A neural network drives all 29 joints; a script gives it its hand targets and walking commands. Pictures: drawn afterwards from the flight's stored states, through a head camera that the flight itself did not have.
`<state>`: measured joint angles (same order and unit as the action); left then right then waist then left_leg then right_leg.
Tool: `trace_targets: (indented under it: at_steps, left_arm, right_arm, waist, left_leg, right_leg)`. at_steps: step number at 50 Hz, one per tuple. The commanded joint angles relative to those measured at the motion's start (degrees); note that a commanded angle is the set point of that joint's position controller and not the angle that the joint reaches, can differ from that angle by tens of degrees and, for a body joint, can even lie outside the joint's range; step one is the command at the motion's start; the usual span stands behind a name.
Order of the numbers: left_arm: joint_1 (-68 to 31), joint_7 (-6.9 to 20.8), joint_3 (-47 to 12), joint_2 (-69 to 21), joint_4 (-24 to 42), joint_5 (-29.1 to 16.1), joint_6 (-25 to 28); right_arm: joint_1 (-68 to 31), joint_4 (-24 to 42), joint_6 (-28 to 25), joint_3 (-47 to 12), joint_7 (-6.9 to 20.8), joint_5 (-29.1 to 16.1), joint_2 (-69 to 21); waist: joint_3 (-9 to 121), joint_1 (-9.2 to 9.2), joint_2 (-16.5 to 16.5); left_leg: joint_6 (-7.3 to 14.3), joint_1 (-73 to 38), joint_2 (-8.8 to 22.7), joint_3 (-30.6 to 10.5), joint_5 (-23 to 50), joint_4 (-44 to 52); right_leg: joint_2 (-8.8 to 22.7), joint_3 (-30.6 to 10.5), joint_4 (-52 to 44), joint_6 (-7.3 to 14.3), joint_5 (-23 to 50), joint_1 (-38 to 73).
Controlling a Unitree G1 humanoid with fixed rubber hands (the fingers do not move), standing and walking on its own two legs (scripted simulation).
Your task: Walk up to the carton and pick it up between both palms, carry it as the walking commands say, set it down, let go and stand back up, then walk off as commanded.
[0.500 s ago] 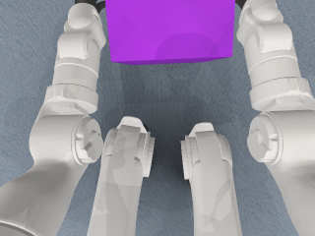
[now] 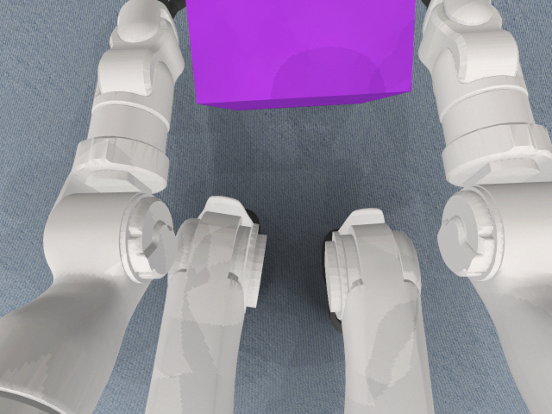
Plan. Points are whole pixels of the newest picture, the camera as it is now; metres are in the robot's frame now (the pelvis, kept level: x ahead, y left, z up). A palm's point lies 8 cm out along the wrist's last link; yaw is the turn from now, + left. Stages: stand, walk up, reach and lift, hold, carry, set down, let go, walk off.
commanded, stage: set down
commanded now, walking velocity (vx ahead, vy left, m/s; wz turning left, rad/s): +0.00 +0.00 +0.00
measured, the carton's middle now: (296, 21) +0.54 +0.03 -0.24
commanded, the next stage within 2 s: none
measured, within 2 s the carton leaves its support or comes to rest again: rests again in 0.06 s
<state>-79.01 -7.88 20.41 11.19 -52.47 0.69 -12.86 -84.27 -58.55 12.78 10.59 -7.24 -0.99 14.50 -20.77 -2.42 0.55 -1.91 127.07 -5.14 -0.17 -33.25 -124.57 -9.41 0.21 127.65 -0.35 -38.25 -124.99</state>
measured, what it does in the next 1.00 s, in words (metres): stands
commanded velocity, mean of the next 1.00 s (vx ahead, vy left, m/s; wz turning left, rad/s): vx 0.00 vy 0.00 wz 0.00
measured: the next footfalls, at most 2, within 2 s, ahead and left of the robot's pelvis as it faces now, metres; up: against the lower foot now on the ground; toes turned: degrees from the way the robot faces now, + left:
none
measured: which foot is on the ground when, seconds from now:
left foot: down 0.00-1.00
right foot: down 0.00-1.00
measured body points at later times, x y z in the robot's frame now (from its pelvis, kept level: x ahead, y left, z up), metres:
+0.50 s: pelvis +0.00 +0.00 -0.01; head +0.36 +0.00 +0.24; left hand +0.54 +0.18 -0.18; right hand +0.57 -0.13 -0.18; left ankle +0.11 +0.12 -0.34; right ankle +0.09 -0.10 -0.34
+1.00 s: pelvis +0.00 +0.00 -0.02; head +0.36 +0.00 +0.24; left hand +0.54 +0.18 -0.18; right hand +0.57 -0.13 -0.18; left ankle +0.11 +0.11 -0.34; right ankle +0.09 -0.10 -0.34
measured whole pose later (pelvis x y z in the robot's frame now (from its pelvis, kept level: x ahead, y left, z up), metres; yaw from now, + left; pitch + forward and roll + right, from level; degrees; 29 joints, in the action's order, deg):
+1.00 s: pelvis +0.00 +0.00 -0.02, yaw +0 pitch +32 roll +2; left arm -82.0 -2.7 21.8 13.0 -58.0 1.3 -11.1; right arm -86.1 -61.8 10.4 12.7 -3.0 1.1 16.1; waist -24.7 -3.2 0.3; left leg -1.4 126.5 -3.7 0.8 -33.8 -128.0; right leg -7.3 1.3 131.1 1.0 -38.2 -125.0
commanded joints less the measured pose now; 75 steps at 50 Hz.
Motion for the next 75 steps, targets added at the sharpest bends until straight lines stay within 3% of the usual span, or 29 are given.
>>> trace_targets:
  at_steps: [1, 13, 27, 43, 49, 54, 60, 62, 68, 75]
  left_arm:
    - [-39.45, 16.36, -22.0, -49.54, 8.42, -6.39, 2.27]
    - [-39.14, 16.21, -22.5, -48.69, 7.9, -7.6, 3.4]
    - [-35.99, 17.48, -18.48, -46.88, 3.45, -4.78, 3.23]
    - [-33.48, 17.8, -14.83, -43.36, 1.62, -3.35, 3.21]
    - [-31.83, 15.98, -11.78, -36.61, 0.61, -2.65, 4.09]
    - [-29.57, 12.77, -7.22, -25.7, -0.06, -1.9, 5.45]
    - [-21.2, 3.39, -0.71, 8.44, -3.39, -1.25, 8.71]
    - [-21.04, 1.49, -2.07, 11.96, -4.41, -3.32, 9.09]
    - [-18.33, 0.91, -5.35, 13.66, -8.05, -7.79, 10.28]
    - [-17.42, 2.07, -7.18, 13.82, -8.42, -10.41, 10.52]
  right_arm:
    - [-34.08, 9.97, -2.86, -17.2, 15.33, -5.99, -54.0]
    - [-33.52, 9.05, -3.79, -17.84, 15.58, -6.51, -52.75]
    - [-30.2, 3.8, -3.51, -14.23, 17.02, -3.94, -50.21]
    - [-28.69, 2.83, -3.38, -11.77, 16.97, -1.81, -45.9]
    - [-27.64, 1.94, -4.17, -9.89, 15.15, -1.0, -38.36]
    - [-26.08, 1.51, -5.15, -7.1, 12.21, -0.3, -26.73]
    - [-20.47, 0.49, -6.81, -1.41, 3.35, 0.22, 8.11]
    - [-21.62, 1.1, -7.16, -2.64, 1.64, -2.05, 11.49]
    - [-19.5, -2.55, -8.01, -7.47, 1.72, -7.79, 11.65]
    - [-18.42, -3.95, -8.46, -7.38, 2.85, -8.08, 13.93]
  waist:
    - [69.57, -2.47, 2.96]
    - [67.17, -2.45, 3.21]
    - [55.35, -2.34, 2.88]
    - [51.49, -2.28, 3.34]
    - [52.24, -2.67, 3.58]
    - [54.08, -2.75, 3.62]
    - [58.6, -2.14, 3.26]
    - [62.61, -2.32, 3.13]
    - [64.46, -4.09, 3.21]
    - [62.83, -2.32, 3.19]
  left_leg:
    - [1.71, -33.55, -1.88, 2.87, 25.31, 5.39]
    - [1.89, -32.67, -1.82, 2.5, 26.01, 4.16]
    - [2.4, -27.79, -1.42, 2.0, 20.46, 3.86]
    - [2.13, -26.09, -1.0, 1.92, 17.88, 3.11]
    - [1.64, -26.66, -0.59, 2.21, 17.27, 3.09]
    - [1.1, -28.11, -0.04, 2.48, 16.9, 3.42]
    - [-0.24, -31.39, 1.35, 2.46, 17.44, 4.56]
    - [-0.34, -33.0, 1.77, 1.98, 19.57, 4.7]
    - [0.04, -31.5, 3.0, 1.32, 23.51, 4.91]
    - [0.28, -29.22, 3.56, 0.41, 22.51, 5.81]
  right_leg:
    - [0.49, 0.22, -10.35, 0.76, 25.99, 27.49]
    - [0.74, -0.3, -9.06, 1.09, 26.51, 26.33]
    - [1.02, -0.78, -9.02, 1.66, 20.45, 19.99]
    - [1.55, -1.25, -8.69, 1.44, 18.36, 20.48]
    - [2.15, -1.3, -8.86, 0.9, 18.17, 22.17]
    - [2.84, -1.16, -9.22, 0.26, 18.02, 24.03]
    - [4.57, -0.97, -10.18, -0.92, 18.03, 27.47]
    - [4.9, -1.48, -10.34, -1.0, 19.58, 28.08]
    - [5.91, -2.92, -10.27, -0.85, 23.6, 26.32]
    - [6.84, -2.62, -10.29, -0.11, 22.05, 23.55]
